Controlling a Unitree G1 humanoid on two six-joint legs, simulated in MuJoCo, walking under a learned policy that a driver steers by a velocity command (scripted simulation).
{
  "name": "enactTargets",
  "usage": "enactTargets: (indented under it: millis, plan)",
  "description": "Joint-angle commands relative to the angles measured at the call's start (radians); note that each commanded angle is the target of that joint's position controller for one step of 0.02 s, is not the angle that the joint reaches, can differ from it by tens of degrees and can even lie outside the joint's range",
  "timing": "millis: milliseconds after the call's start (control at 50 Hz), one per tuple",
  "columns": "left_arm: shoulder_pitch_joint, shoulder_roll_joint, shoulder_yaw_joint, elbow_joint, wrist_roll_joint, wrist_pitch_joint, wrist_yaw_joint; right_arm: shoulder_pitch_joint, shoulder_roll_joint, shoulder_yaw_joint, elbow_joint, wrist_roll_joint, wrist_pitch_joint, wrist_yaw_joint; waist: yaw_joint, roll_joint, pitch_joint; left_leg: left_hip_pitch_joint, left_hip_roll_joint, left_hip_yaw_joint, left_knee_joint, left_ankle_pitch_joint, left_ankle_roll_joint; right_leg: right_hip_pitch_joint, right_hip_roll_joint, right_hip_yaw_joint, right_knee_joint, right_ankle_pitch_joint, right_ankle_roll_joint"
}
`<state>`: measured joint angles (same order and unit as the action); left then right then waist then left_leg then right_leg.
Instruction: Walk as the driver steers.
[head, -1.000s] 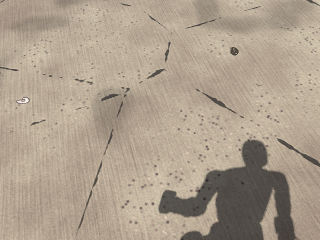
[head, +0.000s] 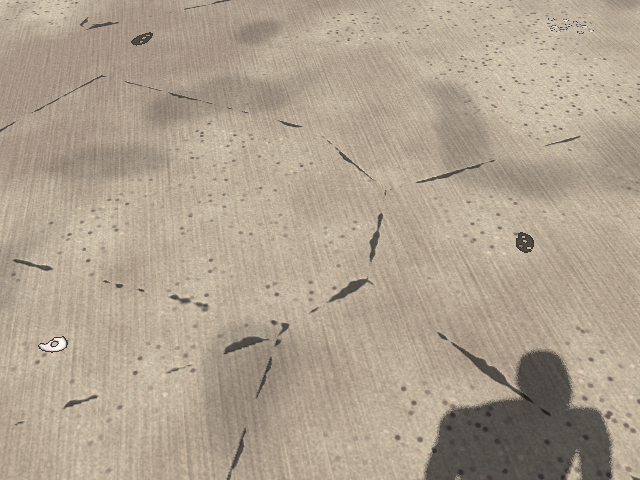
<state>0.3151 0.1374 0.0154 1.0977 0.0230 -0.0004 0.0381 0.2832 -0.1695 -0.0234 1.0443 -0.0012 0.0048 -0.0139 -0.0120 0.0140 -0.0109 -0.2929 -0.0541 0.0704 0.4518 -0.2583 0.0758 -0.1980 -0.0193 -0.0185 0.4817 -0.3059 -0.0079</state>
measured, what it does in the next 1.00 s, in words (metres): walks ahead, turning left: left foot, then right foot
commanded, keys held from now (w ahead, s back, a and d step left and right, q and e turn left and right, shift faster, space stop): w+q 0.44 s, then q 0.32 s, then e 0.24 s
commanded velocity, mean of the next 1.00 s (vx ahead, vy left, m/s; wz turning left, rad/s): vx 0.25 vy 0.00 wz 0.40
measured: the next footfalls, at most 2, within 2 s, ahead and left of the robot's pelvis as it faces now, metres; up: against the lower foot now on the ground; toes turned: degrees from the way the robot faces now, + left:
left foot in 0.28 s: +0.10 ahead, +0.13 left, +0.00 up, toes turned +13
right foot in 0.72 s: +0.43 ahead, +0.06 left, +0.00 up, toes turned +25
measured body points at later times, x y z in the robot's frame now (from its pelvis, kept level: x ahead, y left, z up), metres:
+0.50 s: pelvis +0.13 +0.07 +0.01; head +0.15 +0.09 +0.46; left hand +0.21 +0.34 -0.12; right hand +0.18 -0.18 -0.13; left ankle +0.06 +0.12 -0.74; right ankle +0.22 -0.06 -0.67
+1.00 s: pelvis +0.28 +0.08 +0.00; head +0.30 +0.09 +0.45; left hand +0.23 +0.35 -0.13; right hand +0.49 -0.09 -0.14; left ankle +0.22 +0.19 -0.72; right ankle +0.39 +0.05 -0.74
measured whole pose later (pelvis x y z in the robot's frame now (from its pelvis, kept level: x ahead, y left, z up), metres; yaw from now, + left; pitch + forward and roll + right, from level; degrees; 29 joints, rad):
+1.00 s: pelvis +0.28 +0.08 +0.00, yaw +26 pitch +0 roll +1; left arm 0.23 0.22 0.02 0.86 0.02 -0.01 0.00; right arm 0.18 -0.24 -0.04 0.83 -0.02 0.05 -0.01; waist 0.04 0.01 0.06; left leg -0.34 -0.03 -0.04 0.74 -0.43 0.01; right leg -0.34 0.03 -0.04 0.43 -0.09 -0.06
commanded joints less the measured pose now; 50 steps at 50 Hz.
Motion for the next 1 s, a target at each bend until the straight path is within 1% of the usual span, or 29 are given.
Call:
enactTargets:
  millis: [20, 40, 80, 140, 200, 260, 280, 300, 320, 340, 360, 380, 420, 460, 520, 560, 620, 680, 700, 720, 740, 760, 780, 800, 820, 840, 880, 940, 1000]
  plan:
    - [0.073, 0.189, 0.053, -0.026, -0.003, -0.018, 0.016, -0.071, -0.07, -0.022, -0.093, -0.019, -0.003, 0.018, 0.039, -0.265, 0.143, -0.186, -0.006, -0.019, 0.25, -0.133, -0.012, -0.049, -0.265, 0.336, -0.399, -0.489, -0.144]
    - [0.054, 0.194, 0.061, -0.039, -0.002, -0.023, 0.023, -0.074, -0.087, -0.03, -0.107, -0.031, -0.006, 0.026, 0.027, -0.214, 0.143, -0.244, 0.031, -0.042, 0.367, -0.119, -0.008, -0.033, -0.316, 0.345, -0.426, -0.436, -0.171]
    - [0.025, 0.19, 0.068, -0.061, -0.002, -0.039, 0.025, -0.029, -0.087, -0.042, -0.104, -0.039, -0.017, 0.038, -0.01, -0.107, 0.112, -0.3, 0.074, -0.075, 0.465, -0.101, -0.007, 0.036, -0.308, 0.268, -0.397, -0.302, -0.172]
    - [0.017, 0.173, 0.071, -0.071, -0.004, -0.063, 0.017, -0.069, -0.062, -0.041, -0.133, -0.031, -0.029, 0.044, 0.002, -0.126, 0.109, -0.235, 0.091, -0.034, 0.339, -0.089, -0.012, 0.039, -0.263, 0.129, -0.357, -0.201, -0.133]
    - [0.051, 0.211, 0.085, -0.069, 0.007, -0.071, 0.005, -0.106, -0.063, -0.043, -0.168, -0.023, -0.029, 0.05, 0.032, -0.14, 0.106, -0.142, 0.077, 0.023, 0.205, -0.131, 0.001, 0.039, -0.271, 0.07, -0.316, -0.184, -0.148]
    - [0.021, 0.228, 0.093, -0.084, 0.007, -0.067, -0.014, 0.047, -0.077, -0.055, -0.129, -0.026, -0.045, 0.048, -0.034, -0.069, 0.08, 0.126, 0.009, 0.076, 0.053, -0.077, 0.029, -0.089, -0.229, -0.036, -0.115, -0.172, -0.121]
    - [0.006, 0.189, 0.082, -0.1, 0.02, -0.066, -0.022, 0.185, -0.131, -0.077, -0.085, -0.034, -0.057, 0.04, -0.087, 0.073, 0.035, 0.278, 0.064, -0.063, -0.03, -0.167, 0.062, -0.184, -0.168, -0.134, 0.159, -0.083, -0.086]
    - [-0.08, 0.104, 0.056, -0.198, 0.009, -0.076, -0.041, 0.306, -0.266, -0.108, -0.077, -0.029, -0.062, 0.025, -0.131, 0.398, 0.016, 0.432, 0.347, -0.652, -0.262, -0.436, 0.202, -0.528, 0.005, -0.216, 0.524, -0.192, -0.01]
    - [-0.166, 0.153, 0.063, -0.227, 0.035, -0.082, -0.052, 0.29, -0.248, -0.096, -0.067, -0.025, -0.057, 0.024, -0.114, 0.241, 0.068, 0.394, 0.407, -0.808, -0.334, -0.39, 0.258, -0.651, 0.006, -0.026, 0.672, -0.245, -0.023]
    - [-0.193, 0.166, 0.066, -0.238, 0.021, -0.091, -0.066, 0.217, -0.235, -0.09, -0.092, -0.028, -0.055, 0.022, -0.076, 0.113, 0.1, 0.348, 0.384, -0.698, -0.278, -0.281, 0.245, -0.667, -0.05, 0.023, 0.709, -0.15, -0.033]
    - [-0.183, 0.167, 0.063, -0.232, 0.004, -0.103, -0.073, 0.157, -0.22, -0.087, -0.115, -0.027, -0.057, 0.02, -0.044, 0.042, 0.089, 0.304, 0.338, -0.587, -0.263, -0.136, 0.213, -0.616, -0.076, 0.034, 0.668, -0.048, -0.036]
    - [-0.172, 0.175, 0.066, -0.225, 0.006, -0.106, -0.072, 0.117, -0.207, -0.083, -0.135, -0.02, -0.06, 0.016, -0.02, 0.008, 0.08, 0.275, 0.296, -0.507, -0.268, -0.027, 0.186, -0.565, -0.084, 0.035, 0.614, -0.007, -0.032]
    - [-0.154, 0.171, 0.065, -0.223, 0.023, -0.088, -0.073, 0.108, -0.175, -0.071, -0.142, -0.005, -0.072, 0.012, 0.0, 0.043, 0.051, 0.261, 0.25, -0.421, -0.275, 0.16, 0.171, -0.495, -0.075, 0.021, 0.544, 0.054, -0.006]
    - [-0.184, 0.164, 0.062, -0.244, 0.018, -0.068, -0.067, 0.14, -0.176, -0.07, -0.131, 0.002, -0.081, 0.008, 0.007, 0.038, 0.06, 0.275, 0.233, -0.369, -0.253, 0.384, 0.182, -0.512, -0.055, 0.005, 0.496, 0.079, 0.022]
    - [-0.272, 0.136, 0.047, -0.295, 0.006, -0.057, -0.057, 0.161, -0.187, -0.071, -0.131, -0.002, -0.074, 0.002, -0.003, 0.038, 0.063, 0.248, 0.194, -0.287, -0.172, 0.726, 0.158, -0.479, -0.013, -0.021, 0.362, 0.138, 0.046]
    - [-0.324, 0.129, 0.036, -0.326, -0.003, -0.055, -0.054, 0.167, -0.191, -0.073, -0.138, -0.003, -0.061, 0.002, -0.021, 0.075, 0.045, 0.217, 0.167, -0.266, -0.128, 0.785, 0.13, -0.409, 0.019, -0.032, 0.272, 0.204, 0.036]
    - [-0.331, 0.157, 0.036, -0.35, -0.011, -0.056, -0.044, 0.155, -0.197, -0.077, -0.154, -0.009, -0.046, -0.002, -0.028, 0.097, 0.02, 0.203, 0.15, -0.297, -0.061, 0.791, 0.084, -0.294, 0.052, -0.016, 0.164, 0.256, 0.009]
    - [-0.149, 0.216, 0.055, -0.306, -0.009, -0.069, -0.024, 0.063, -0.236, -0.092, -0.193, -0.005, -0.046, -0.007, 0.055, 0.077, -0.03, 0.174, 0.115, -0.346, 0.115, 0.788, 0.019, -0.043, 0.075, 0.01, 0.006, 0.296, -0.028]
    - [-0.049, 0.244, 0.064, -0.288, 0.003, -0.084, -0.014, 0.039, -0.228, -0.092, -0.209, 0.007, -0.051, -0.002, 0.103, 0.022, -0.078, 0.115, 0.053, -0.326, 0.286, 0.67, -0.007, 0.116, 0.009, 0.044, -0.068, 0.446, -0.045]
    - [0.04, 0.318, 0.074, -0.303, 0.021, -0.092, -0.003, 0.078, -0.151, -0.074, -0.255, 0.022, -0.055, -0.004, 0.101, -0.14, -0.221, -0.021, -0.027, -0.243, 0.579, 0.141, -0.029, 0.334, -0.278, 0.273, -0.006, 0.827, -0.094]
    - [-0.003, 0.345, 0.074, -0.331, 0.005, -0.072, -0.013, 0.255, -0.136, -0.079, -0.249, 0.025, -0.038, -0.018, -0.008, -0.282, -0.331, -0.137, -0.123, -0.172, 0.795, -0.456, -0.023, 0.389, -0.49, 0.541, 0.002, 1.145, -0.214]
    - [-0.061, 0.308, 0.072, -0.356, -0.014, -0.05, -0.019, 0.324, -0.166, -0.083, -0.203, -0.003, -0.014, -0.026, -0.041, -0.177, -0.327, -0.17, -0.053, -0.179, 0.917, -0.408, -0.033, 0.312, -0.493, 0.559, -0.011, 0.971, -0.277]
    - [-0.148, 0.233, 0.057, -0.383, -0.02, -0.039, -0.01, 0.237, -0.175, -0.079, -0.199, -0.026, 0.003, -0.014, -0.023, -0.136, -0.246, -0.218, -0.021, -0.148, 0.936, -0.326, -0.045, 0.181, -0.437, 0.534, -0.104, 0.536, -0.303]
    - [-0.2, 0.16, 0.031, -0.387, -0.015, -0.029, -0.005, 0.118, -0.184, -0.08, -0.219, -0.039, 0.012, 0.001, -0.008, -0.073, -0.106, -0.2, 0.007, -0.156, 0.852, -0.258, -0.057, 0.02, -0.314, 0.396, -0.187, 0.319, -0.253]
    - [-0.202, 0.159, 0.025, -0.369, -0.001, -0.027, -0.004, 0.073, -0.167, -0.077, -0.238, -0.035, 0.022, 0.014, -0.013, -0.123, -0.052, -0.17, 0.015, -0.167, 0.774, -0.227, -0.066, -0.057, -0.25, 0.303, -0.217, 0.274, -0.221]
    - [-0.18, 0.173, 0.027, -0.349, 0.007, -0.028, -0.007, 0.092, -0.144, -0.067, -0.226, -0.034, 0.032, 0.021, -0.016, -0.138, -0.034, -0.112, 0.003, -0.155, 0.732, -0.203, -0.07, -0.109, -0.21, 0.233, -0.226, 0.341, -0.209]
    - [-0.169, 0.164, 0.02, -0.316, 0.008, -0.04, -0.017, 0.137, -0.106, -0.047, -0.204, -0.027, 0.043, 0.02, -0.049, -0.129, -0.051, -0.001, 0.003, -0.128, 0.534, -0.194, -0.07, -0.147, -0.162, 0.154, -0.22, 0.401, -0.183]
    - [-0.138, 0.208, 0.03, -0.292, 0.002, -0.042, -0.034, 0.071, -0.113, -0.032, -0.205, -0.029, 0.05, -0.002, -0.019, -0.175, -0.057, 0.032, 0.004, -0.077, 0.32, -0.192, -0.07, -0.095, -0.158, 0.201, -0.216, 0.358, -0.199]
    - [-0.133, 0.269, 0.056, -0.299, -0.005, -0.009, -0.047, 0.026, -0.148, -0.033, -0.22, -0.016, 0.045, -0.011, -0.007, -0.163, -0.043, 0.063, -0.009, -0.063, 0.2, -0.13, -0.057, -0.117, -0.167, 0.285, -0.235, 0.114, -0.198]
